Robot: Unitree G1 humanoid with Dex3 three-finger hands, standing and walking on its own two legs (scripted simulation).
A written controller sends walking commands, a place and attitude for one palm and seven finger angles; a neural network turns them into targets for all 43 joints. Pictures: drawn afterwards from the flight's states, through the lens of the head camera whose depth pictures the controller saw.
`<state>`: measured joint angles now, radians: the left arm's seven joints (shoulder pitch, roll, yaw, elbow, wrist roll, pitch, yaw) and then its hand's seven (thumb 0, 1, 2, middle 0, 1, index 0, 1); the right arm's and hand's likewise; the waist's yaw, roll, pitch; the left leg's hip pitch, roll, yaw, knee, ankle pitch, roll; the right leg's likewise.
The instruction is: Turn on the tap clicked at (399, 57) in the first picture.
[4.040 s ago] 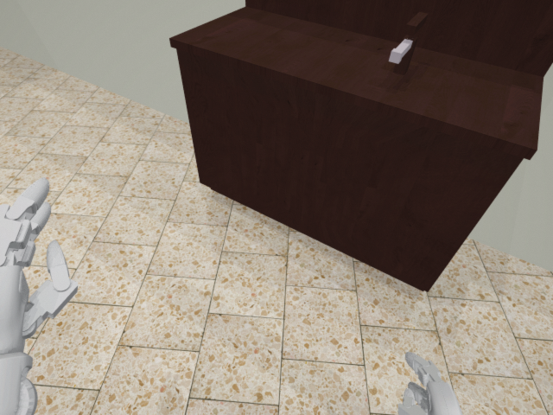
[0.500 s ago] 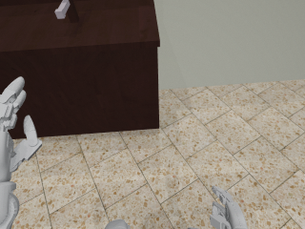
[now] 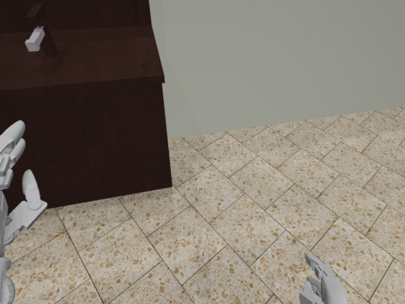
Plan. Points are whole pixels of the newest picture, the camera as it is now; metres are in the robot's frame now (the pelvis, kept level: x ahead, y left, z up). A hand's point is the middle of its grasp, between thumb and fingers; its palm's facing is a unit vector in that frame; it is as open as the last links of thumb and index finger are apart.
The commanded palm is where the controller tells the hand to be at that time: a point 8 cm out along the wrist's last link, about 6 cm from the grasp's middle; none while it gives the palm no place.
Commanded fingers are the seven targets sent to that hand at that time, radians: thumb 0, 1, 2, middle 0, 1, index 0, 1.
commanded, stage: take the last steps up to it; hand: left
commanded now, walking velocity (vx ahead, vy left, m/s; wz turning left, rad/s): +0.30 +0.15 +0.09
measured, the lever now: (32, 45) +0.79 +0.61 +0.12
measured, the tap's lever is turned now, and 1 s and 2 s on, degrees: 0 0 0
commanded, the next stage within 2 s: come to a stop and stand still in 1.90 s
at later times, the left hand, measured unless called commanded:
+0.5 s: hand (22, 197) +0.21 +0.28 +0.18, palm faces +0.43 -0.79 -0.44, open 7.4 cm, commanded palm +0.16 +0.31 +0.18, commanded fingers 0.00 0.90 0.90 -0.20 -0.30 -0.20 -0.30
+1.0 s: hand (16, 145) +0.31 +0.35 +0.17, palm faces +0.42 -0.80 -0.43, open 7.4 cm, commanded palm +0.26 +0.40 +0.18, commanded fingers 0.00 0.90 0.90 -0.20 -0.30 -0.20 -0.30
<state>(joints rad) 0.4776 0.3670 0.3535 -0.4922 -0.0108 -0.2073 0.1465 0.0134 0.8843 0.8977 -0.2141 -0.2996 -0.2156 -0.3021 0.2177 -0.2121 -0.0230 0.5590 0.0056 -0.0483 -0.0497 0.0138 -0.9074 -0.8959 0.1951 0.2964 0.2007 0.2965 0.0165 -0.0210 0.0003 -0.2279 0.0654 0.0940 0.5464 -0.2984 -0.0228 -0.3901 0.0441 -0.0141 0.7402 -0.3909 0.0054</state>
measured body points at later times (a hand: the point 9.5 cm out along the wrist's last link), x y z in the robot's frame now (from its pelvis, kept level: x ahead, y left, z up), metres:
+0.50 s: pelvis +0.01 +0.03 +0.00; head +0.02 +0.03 +0.45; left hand +0.18 +0.32 +0.20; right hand +0.15 -0.23 -0.10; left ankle +0.01 +0.15 -0.73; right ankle +0.01 -0.09 -0.71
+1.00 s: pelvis +0.11 +0.11 -0.01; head +0.15 +0.12 +0.44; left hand +0.29 +0.39 +0.19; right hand +0.28 -0.15 -0.09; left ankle +0.17 +0.24 -0.74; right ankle +0.06 -0.05 -0.73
